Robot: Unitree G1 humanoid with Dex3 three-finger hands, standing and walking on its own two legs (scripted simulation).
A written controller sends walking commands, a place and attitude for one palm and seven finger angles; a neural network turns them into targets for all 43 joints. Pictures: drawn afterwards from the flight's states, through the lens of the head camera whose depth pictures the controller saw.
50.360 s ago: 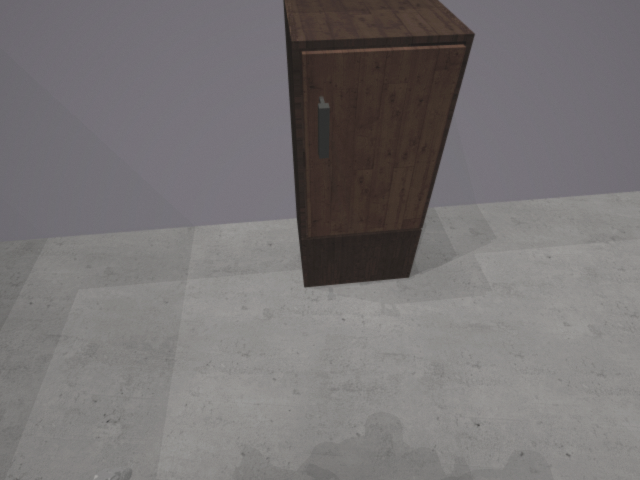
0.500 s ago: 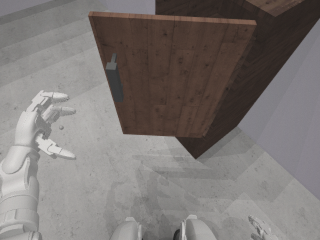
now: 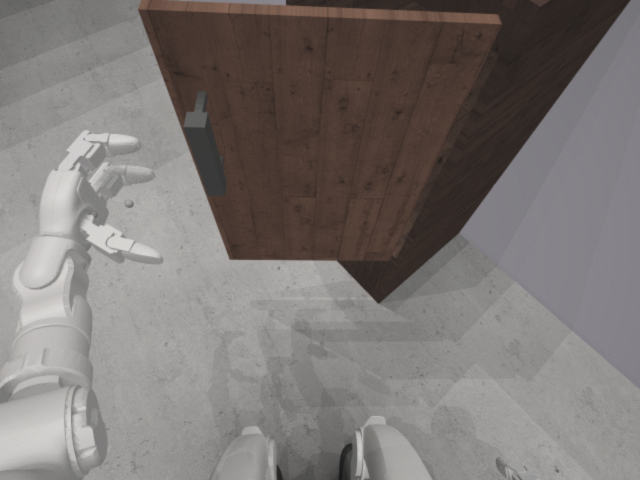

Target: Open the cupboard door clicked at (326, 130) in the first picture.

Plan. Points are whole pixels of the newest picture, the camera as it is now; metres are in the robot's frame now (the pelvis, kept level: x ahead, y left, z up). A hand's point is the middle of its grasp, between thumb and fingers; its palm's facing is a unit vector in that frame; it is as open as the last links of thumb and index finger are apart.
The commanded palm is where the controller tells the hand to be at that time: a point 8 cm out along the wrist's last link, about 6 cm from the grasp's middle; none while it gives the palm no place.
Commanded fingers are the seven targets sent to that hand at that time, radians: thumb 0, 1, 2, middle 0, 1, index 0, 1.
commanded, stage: move the hooked fingers beside the handle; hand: left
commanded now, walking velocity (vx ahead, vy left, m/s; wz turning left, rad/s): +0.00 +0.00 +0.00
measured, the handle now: (209, 146) +0.54 +0.15 +0.04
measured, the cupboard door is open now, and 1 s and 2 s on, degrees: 50 50 50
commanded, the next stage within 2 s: slide the fingers in behind the handle in 1.28 s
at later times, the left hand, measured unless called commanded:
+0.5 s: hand (158, 160) +0.50 +0.21 +0.05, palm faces -0.02 -1.00 -0.02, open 14.0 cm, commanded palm +0.48 +0.26 +0.04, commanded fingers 0.00 -0.50 0.30 -0.30 -1.20 -0.30 -1.20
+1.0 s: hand (150, 163) +0.49 +0.22 +0.05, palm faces -0.03 -1.00 -0.01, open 14.0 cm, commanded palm +0.47 +0.25 +0.04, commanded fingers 0.00 -0.50 0.30 -0.30 -1.20 -0.30 -1.20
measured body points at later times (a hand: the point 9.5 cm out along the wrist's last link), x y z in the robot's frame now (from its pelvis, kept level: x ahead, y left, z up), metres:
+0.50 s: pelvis -0.01 +0.01 -0.01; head +0.14 +0.02 +0.41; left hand +0.49 +0.26 +0.06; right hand +0.01 -0.27 -0.12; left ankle +0.00 +0.10 -0.66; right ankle +0.04 -0.11 -0.66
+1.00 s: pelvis +0.01 +0.01 +0.00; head +0.14 +0.03 +0.42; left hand +0.49 +0.27 +0.06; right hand +0.03 -0.26 -0.11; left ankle +0.00 +0.10 -0.66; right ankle +0.04 -0.11 -0.66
